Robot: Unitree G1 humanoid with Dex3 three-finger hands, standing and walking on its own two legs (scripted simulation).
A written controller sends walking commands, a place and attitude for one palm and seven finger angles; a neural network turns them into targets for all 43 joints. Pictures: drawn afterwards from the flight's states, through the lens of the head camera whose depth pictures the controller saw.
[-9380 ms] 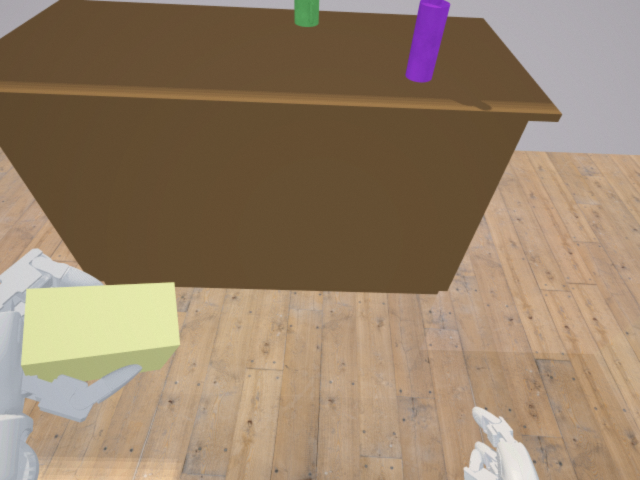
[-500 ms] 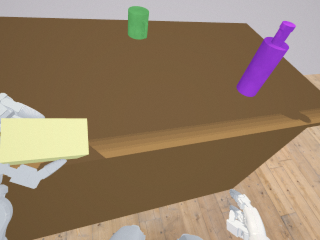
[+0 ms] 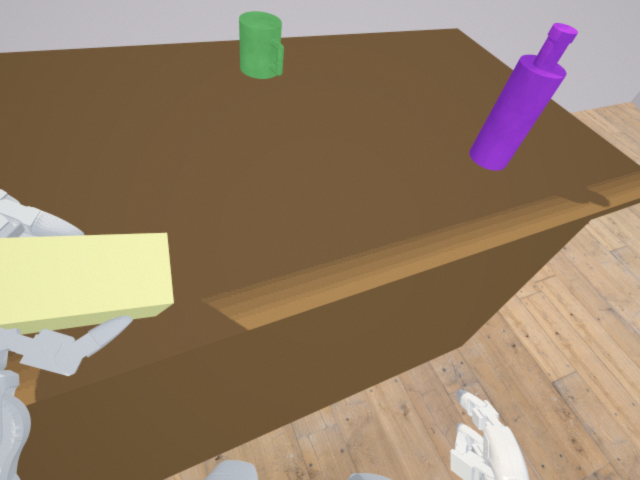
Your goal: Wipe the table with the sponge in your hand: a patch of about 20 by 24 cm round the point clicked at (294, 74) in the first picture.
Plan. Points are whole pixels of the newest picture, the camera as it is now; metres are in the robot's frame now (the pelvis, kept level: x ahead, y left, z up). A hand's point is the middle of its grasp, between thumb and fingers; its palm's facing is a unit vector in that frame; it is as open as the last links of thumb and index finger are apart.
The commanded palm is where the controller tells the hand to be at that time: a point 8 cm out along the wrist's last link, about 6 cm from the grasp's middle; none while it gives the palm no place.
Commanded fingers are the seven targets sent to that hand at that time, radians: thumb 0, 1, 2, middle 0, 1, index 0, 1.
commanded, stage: come to a stop and stand still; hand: left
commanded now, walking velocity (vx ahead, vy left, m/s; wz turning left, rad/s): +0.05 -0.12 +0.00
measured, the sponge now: (115, 282) +0.24 +0.22 +0.16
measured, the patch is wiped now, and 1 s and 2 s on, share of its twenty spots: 0.00 0.00 0.00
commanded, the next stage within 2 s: look again from close up in 0.92 s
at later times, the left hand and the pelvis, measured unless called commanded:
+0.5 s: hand (45, 250) +0.24 +0.27 +0.19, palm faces +0.43 -0.85 -0.31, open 10.4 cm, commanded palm +0.17 +0.31 +0.21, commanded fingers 0.00 0.10 1.30 -1.20 -1.60 -1.20 -1.60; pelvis +0.02 +0.03 +0.02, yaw +2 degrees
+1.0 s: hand (51, 239) +0.25 +0.27 +0.19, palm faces +0.43 -0.82 -0.37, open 10.4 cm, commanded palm +0.19 +0.31 +0.21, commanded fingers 0.00 0.10 1.30 -1.20 -1.60 -1.20 -1.60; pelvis +0.05 +0.02 +0.03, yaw +4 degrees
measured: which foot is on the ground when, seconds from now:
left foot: down 0.00-1.00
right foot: up 0.00-0.18, down 0.20-1.00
